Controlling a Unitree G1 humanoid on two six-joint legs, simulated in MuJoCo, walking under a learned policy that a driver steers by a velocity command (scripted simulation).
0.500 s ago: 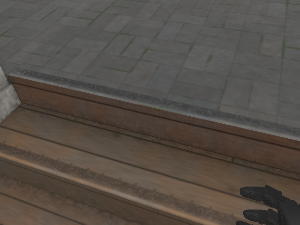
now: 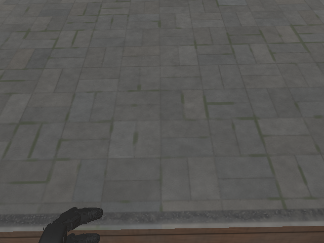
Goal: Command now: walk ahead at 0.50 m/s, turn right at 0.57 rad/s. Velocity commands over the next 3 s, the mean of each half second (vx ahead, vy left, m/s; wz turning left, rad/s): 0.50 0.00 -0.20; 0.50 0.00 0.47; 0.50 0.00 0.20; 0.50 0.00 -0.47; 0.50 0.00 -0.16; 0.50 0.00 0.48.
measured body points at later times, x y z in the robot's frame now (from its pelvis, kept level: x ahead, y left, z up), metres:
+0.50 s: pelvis +0.29 -0.12 +0.16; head +0.26 -0.14 +0.61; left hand +0.28 +0.12 +0.02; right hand +0.44 -0.34 +0.06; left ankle +0.33 +0.06 -0.28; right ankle +0.28 -0.18 -0.56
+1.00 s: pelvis +0.57 -0.09 +0.31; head +0.54 -0.09 +0.76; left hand +0.71 +0.17 +0.25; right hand +0.67 -0.31 +0.17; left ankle +0.59 -0.06 -0.40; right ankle +0.55 -0.27 -0.16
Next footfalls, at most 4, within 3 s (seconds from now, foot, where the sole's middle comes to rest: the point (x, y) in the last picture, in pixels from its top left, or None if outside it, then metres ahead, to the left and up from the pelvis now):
0.24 right None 0.32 -0.19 -0.60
0.80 left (193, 189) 0.63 -0.06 -0.43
1.40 right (200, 113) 1.01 -0.11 -0.43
1.90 left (154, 80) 1.25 0.10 -0.43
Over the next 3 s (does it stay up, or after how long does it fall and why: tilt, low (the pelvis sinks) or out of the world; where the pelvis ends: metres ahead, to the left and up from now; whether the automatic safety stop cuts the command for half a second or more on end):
stays up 1.63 0.00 0.33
